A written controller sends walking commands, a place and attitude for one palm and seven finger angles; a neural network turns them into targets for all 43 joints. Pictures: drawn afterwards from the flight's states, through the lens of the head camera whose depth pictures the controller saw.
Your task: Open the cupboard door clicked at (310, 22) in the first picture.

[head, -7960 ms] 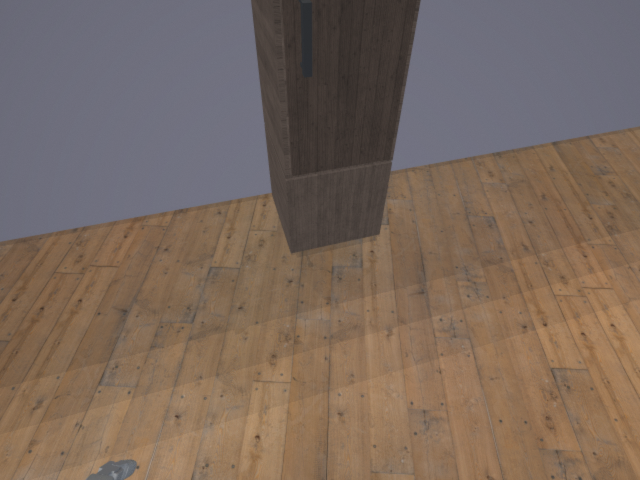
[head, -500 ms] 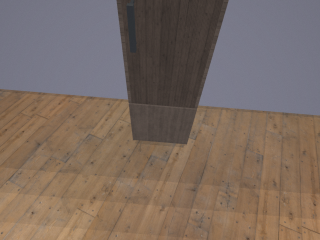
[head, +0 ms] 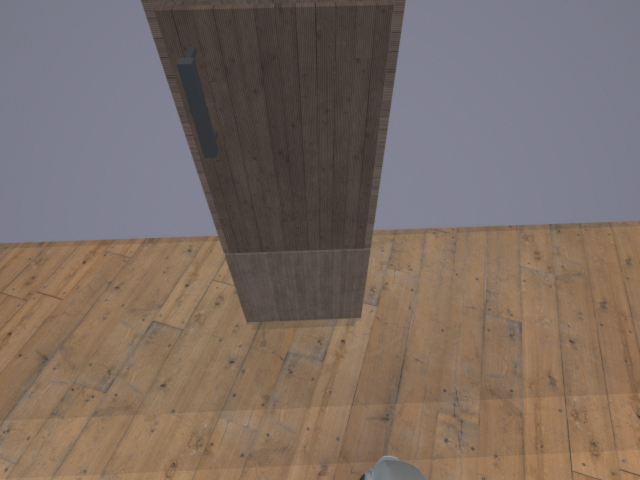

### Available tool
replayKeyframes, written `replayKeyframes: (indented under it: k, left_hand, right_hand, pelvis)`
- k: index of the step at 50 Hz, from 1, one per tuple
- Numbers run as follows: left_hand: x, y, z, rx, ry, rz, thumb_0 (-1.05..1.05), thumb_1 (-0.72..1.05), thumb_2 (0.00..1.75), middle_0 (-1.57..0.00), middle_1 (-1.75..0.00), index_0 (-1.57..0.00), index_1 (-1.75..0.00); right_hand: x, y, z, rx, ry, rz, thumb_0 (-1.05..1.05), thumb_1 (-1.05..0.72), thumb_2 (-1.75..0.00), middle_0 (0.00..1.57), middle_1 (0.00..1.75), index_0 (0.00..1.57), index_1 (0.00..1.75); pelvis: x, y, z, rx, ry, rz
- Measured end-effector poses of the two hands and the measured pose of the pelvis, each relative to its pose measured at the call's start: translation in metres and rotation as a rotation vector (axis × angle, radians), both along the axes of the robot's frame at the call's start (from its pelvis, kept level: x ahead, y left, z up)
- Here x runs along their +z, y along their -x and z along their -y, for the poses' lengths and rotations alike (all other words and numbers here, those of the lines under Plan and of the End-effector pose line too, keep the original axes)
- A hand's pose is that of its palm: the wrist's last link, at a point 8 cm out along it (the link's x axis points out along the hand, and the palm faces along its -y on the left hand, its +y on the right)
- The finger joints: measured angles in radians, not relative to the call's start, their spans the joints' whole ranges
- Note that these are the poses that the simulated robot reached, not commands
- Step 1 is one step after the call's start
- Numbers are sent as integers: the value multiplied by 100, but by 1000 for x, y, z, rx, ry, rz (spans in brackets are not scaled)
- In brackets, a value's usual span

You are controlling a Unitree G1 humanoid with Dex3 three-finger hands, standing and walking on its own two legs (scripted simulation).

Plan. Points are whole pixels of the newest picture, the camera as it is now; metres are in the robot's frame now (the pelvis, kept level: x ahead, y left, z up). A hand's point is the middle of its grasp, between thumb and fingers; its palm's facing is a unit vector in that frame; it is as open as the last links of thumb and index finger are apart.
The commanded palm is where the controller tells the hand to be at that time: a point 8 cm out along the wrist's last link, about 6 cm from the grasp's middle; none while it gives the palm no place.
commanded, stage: take the last steps up to it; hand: left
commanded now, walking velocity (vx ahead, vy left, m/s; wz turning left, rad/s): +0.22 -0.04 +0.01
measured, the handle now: (201, 105) +0.68 +0.20 +0.12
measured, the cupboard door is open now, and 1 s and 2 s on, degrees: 0 0 0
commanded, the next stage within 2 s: come to a stop and stand still in 0.24 s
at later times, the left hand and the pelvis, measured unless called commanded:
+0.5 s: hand out of the picture +0.11 +0.11 -0.16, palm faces +0.11 -0.98 -0.15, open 7.3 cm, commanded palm none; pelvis +0.13 -0.04 +0.01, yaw +1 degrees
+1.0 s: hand out of the picture +0.14 +0.13 -0.15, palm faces +0.04 -0.95 -0.30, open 7.3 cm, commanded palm none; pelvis +0.11 -0.07 +0.00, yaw +0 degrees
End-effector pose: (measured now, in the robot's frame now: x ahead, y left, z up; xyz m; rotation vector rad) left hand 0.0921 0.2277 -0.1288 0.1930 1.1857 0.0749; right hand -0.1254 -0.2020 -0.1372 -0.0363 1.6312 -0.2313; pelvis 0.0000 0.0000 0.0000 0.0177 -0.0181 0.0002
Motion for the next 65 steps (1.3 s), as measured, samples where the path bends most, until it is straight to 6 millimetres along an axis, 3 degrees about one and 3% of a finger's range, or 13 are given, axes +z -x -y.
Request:
replayKeyframes:
  k: [3,6,9,12,18,24,30,37,45,51,55,60,65]
  left_hand:
    - [-3,-42,20,-14,-12,85,0,91,90,-19,-30,-20,-30]
    - [1,-54,36,16,-8,116,0,91,90,-19,-30,-20,-30]
    - [6,-49,47,52,-8,74,0,91,90,-20,-30,-20,-30]
    - [14,-47,43,94,-39,52,-2,95,90,-20,-30,-21,-30]
    - [11,-35,50,129,-22,-34,-1,94,90,-20,-30,-20,-30]
    - [-2,-15,63,179,35,-156,0,93,90,-19,-30,-20,-30]
    - [-15,-7,65,209,73,-264,0,91,90,-20,-30,-20,-30]
    - [-14,-19,47,164,40,-273,0,91,90,-20,-30,-21,-30]
    - [3,-43,31,125,-93,-157,0,91,90,-19,-30,-20,-30]
    - [13,-42,53,106,-110,-96,0,91,90,-19,-30,-20,-30]
    - [10,-42,74,99,-69,-82,0,91,90,-19,-30,-20,-30]
    - [2,-38,86,125,-41,-70,0,95,90,-20,-30,-21,-30]
    - [2,-19,91,135,-28,-100,0,95,90,-20,-30,-21,-30]
  right_hand:
    - [-12,-8,15,-14,-28,-59,1,-90,-90,21,30,20,29]
    - [-14,-42,35,1,-27,-34,1,-90,-90,20,30,20,29]
    - [-13,-95,55,31,-6,63,1,-90,-90,20,30,20,29]
    - [-8,-152,69,65,12,175,1,-91,-90,20,30,20,29]
    - [1,-242,75,118,17,321,1,-91,-90,20,30,20,29]
    - [7,-300,69,174,44,354,1,-93,-90,20,30,20,29]
    - [9,-333,50,201,65,364,1,-94,-90,20,30,20,29]
    - [6,-336,41,175,58,373,0,-92,-90,20,30,20,29]
    - [-12,-302,72,138,32,352,0,-92,-90,21,30,21,30]
    - [-13,-271,101,108,12,314,1,-91,-90,20,30,20,29]
    - [-10,-251,111,104,22,290,1,-91,-90,20,30,20,29]
    - [-8,-221,112,129,23,222,1,-91,-90,20,30,20,29]
    - [-4,-195,108,129,8,174,1,-91,-90,20,30,20,29]
  pelvis:
    - [-12,-24,19,0,3,6]
    - [-9,-38,32,14,7,24]
    - [0,-54,40,18,10,24]
    - [8,-68,47,29,16,13]
    - [14,-99,51,35,30,-6]
    - [13,-127,43,25,41,-14]
    - [9,-144,30,15,22,-8]
    - [7,-137,26,-8,-4,-10]
    - [2,-113,50,-13,-16,-21]
    - [5,-105,74,3,-13,-7]
    - [7,-102,82,9,-5,-8]
    - [7,-94,90,30,7,-1]
    - [11,-86,94,23,11,13]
